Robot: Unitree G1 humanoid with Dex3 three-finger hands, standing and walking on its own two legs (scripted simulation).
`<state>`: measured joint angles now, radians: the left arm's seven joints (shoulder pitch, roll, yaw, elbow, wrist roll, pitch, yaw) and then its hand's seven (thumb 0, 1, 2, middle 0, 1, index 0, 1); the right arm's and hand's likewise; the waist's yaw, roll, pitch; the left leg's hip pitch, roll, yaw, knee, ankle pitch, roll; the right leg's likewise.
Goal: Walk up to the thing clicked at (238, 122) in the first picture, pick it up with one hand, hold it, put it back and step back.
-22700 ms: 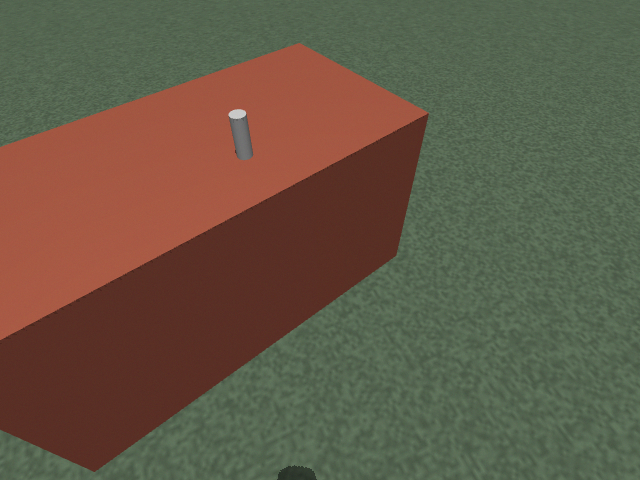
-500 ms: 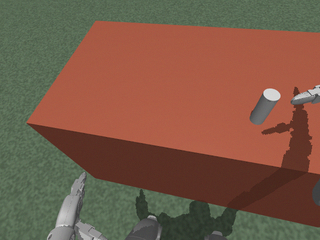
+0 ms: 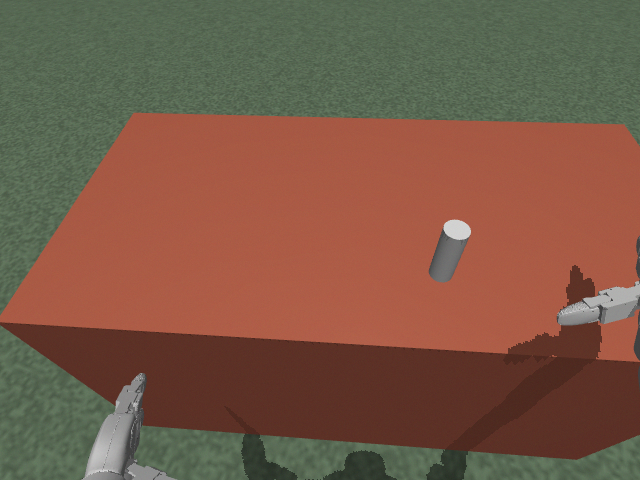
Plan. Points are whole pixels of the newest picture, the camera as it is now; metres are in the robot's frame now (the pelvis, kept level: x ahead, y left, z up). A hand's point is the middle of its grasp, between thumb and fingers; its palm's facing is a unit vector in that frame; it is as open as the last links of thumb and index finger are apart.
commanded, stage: sink last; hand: right
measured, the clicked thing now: (448, 252) +0.48 -0.16 -0.04
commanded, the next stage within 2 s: home in 0.78 s
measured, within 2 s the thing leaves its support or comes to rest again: neither
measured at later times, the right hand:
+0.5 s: hand (600, 478) +0.15 -0.23 +0.05, palm faces +0.32 +0.88 -0.35, open 17.5 cm
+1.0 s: hand out of the picture +0.13 -0.24 +0.03, palm faces +0.32 +0.88 -0.36, open 17.4 cm
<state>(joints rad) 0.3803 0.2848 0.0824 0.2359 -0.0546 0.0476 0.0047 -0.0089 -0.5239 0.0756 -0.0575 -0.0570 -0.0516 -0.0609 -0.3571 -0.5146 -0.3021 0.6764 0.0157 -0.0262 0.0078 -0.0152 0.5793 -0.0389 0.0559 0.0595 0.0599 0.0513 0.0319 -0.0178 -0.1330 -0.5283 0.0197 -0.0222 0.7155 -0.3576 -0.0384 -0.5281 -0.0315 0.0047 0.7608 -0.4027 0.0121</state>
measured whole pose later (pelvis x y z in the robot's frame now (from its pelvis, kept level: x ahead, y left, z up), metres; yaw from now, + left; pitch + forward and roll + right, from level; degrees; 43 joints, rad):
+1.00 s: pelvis -0.03 +0.02 -0.01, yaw -1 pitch +3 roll +0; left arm 0.45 0.23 0.12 0.21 -0.03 -0.06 0.07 -0.01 -0.46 0.16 -0.08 -0.09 -0.07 -0.10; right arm 0.53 -0.28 -0.24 -0.12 0.06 -0.10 -0.04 -0.01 0.53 -0.06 0.06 0.07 0.07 0.06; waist -0.03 -0.02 -0.07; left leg -0.50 0.03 -0.01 0.83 -0.39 -0.02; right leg -0.48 -0.02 0.03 0.82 -0.39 0.03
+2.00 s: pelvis -0.02 +0.02 -0.03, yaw -1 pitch +9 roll +0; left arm 0.44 0.20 0.00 0.11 -0.03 0.05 0.08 0.01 0.90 0.89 -0.20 -0.30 -0.20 -0.30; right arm 0.45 -0.20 0.00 0.08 0.03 0.08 -0.07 -0.01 0.47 -0.09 0.06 0.07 0.07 0.06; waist 0.01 -0.01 -0.11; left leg -0.64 0.03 -0.01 0.95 -0.46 -0.02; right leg -0.62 -0.02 0.02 0.95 -0.47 0.03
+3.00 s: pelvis -0.02 +0.02 -0.04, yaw -1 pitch +9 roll +0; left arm 0.47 0.20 0.00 0.05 -0.02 0.04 0.10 0.02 0.90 0.90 -0.21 -0.30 -0.20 -0.30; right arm 0.48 -0.20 0.00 0.01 0.03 0.12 -0.08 -0.01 0.48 -0.08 0.06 0.07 0.07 0.06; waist 0.01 -0.01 -0.13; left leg -0.69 0.03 -0.01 1.00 -0.47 -0.02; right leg -0.68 -0.02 0.02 1.00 -0.48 0.03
